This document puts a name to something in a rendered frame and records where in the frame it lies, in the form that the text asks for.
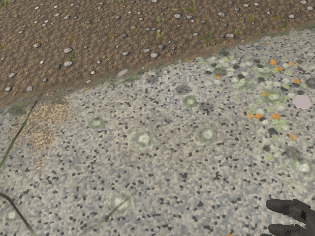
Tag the robot right hand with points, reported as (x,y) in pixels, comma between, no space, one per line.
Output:
(298,211)

